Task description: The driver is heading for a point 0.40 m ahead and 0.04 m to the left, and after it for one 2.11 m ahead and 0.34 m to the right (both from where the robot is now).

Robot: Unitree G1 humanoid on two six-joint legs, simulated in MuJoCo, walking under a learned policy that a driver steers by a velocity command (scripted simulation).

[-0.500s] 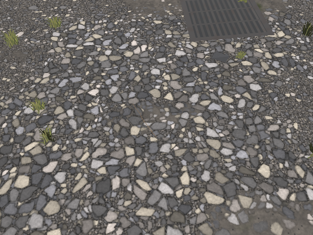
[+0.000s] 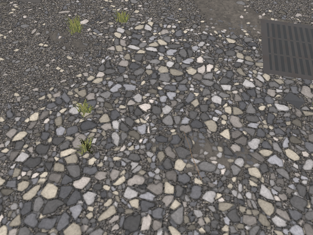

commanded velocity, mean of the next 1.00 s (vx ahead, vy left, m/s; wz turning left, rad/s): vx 0.50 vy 0.00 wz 0.16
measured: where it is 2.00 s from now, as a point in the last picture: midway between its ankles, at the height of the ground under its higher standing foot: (155, 123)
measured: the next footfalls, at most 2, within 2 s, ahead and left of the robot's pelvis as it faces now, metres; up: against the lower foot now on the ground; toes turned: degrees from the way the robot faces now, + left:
right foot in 0.28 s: +0.35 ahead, -0.12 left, +0.00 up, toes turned +12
left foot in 0.74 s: +0.50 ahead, +0.16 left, +0.00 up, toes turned +15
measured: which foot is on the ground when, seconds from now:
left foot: down 0.00-0.28, up 0.30-0.72, down 0.74-1.00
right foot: up 0.00-0.26, down 0.28-0.74, up 0.76-1.00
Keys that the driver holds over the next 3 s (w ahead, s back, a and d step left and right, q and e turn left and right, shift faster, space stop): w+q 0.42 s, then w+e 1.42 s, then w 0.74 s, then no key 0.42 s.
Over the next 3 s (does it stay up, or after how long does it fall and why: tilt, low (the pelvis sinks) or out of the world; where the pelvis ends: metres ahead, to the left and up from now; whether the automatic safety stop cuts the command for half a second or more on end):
stays up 1.43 -0.24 -0.01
